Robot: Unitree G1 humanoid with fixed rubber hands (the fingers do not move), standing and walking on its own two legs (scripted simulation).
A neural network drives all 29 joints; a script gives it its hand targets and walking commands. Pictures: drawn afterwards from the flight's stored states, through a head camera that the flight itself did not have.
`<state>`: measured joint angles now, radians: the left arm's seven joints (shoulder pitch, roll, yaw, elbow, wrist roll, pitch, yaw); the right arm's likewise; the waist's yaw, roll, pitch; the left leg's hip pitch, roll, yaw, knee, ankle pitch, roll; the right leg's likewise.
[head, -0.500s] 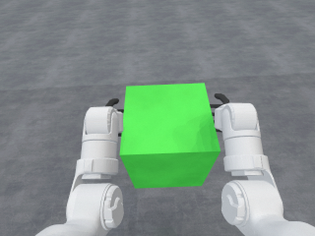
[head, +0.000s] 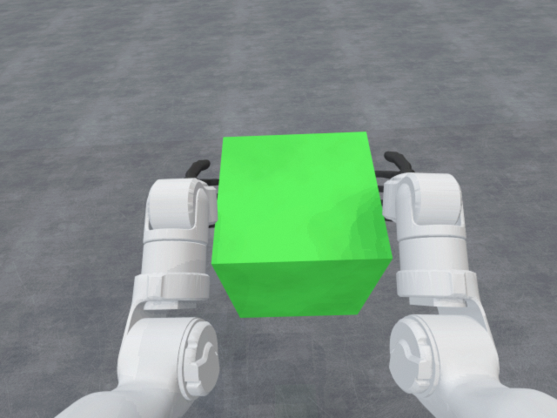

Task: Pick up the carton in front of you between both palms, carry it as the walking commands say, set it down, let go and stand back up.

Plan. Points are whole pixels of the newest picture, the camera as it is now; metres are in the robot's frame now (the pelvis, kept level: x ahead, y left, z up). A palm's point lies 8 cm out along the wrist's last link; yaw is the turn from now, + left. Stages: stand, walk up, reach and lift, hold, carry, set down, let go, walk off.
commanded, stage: carry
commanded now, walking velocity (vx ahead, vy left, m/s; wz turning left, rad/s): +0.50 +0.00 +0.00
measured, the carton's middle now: (296, 234) +0.39 +0.00 +0.03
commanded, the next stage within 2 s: none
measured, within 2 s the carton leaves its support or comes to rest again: neither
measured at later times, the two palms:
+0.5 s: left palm (198, 140) +0.59 +0.18 +0.07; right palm (345, 132) +0.59 -0.11 +0.08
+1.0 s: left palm (232, 57) +0.91 +0.14 +0.08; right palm (344, 50) +0.92 -0.15 +0.08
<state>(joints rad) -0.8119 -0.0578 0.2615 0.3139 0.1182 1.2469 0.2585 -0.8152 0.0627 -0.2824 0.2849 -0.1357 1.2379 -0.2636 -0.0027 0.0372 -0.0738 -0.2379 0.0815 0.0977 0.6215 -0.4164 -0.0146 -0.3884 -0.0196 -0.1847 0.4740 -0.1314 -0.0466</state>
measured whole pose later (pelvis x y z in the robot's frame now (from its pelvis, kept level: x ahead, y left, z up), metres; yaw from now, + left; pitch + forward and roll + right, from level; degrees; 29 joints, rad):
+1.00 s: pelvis +0.62 -0.01 +0.01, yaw +2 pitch +4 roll +0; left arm -0.35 -0.18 0.15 -0.08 0.13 1.22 0.27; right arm -0.35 0.18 -0.18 -0.10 -0.13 1.21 -0.26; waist 0.01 0.03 -0.07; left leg -0.42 0.07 0.07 1.15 -0.37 0.01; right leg -0.37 -0.05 -0.24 0.45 -0.15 -0.07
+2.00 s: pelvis +1.30 -0.01 +0.01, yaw +2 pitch +4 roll +1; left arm -0.34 -0.17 0.15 -0.12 0.12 1.22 0.27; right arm -0.34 0.17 -0.16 -0.14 -0.12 1.21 -0.27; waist 0.01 0.01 -0.02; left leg -0.50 0.08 0.09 1.07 -0.31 0.01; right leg -0.29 -0.03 -0.24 0.36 -0.16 -0.07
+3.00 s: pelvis +1.98 +0.00 +0.02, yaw +2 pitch +4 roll +1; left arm -0.34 -0.17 0.15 -0.14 0.11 1.22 0.27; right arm -0.34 0.17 -0.15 -0.16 -0.12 1.20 -0.26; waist 0.01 0.01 -0.01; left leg -0.53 0.09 0.08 1.00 -0.30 0.00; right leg -0.25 -0.04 -0.23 0.33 -0.16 -0.07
